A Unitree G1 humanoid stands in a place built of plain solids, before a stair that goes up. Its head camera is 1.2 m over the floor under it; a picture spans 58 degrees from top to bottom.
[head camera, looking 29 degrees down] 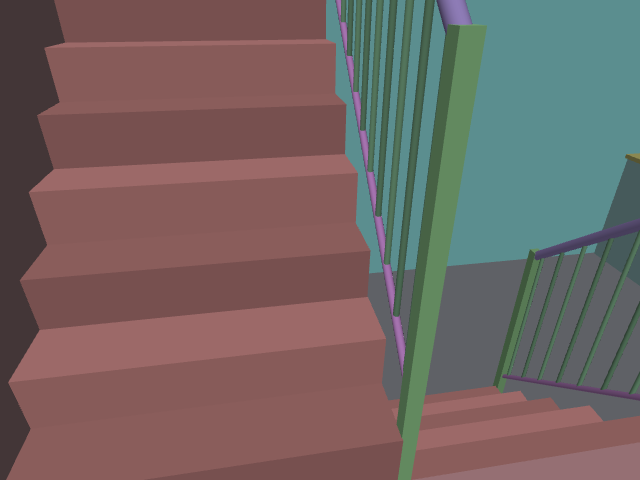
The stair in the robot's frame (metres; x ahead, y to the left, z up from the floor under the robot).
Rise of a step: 0.18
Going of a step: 0.20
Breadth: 0.99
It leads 9 degrees to the left of straight ahead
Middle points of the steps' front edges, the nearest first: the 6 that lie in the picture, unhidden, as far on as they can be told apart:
0.67 0.27 0.18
0.86 0.30 0.36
1.06 0.33 0.53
1.26 0.36 0.71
1.45 0.40 0.89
1.65 0.43 1.06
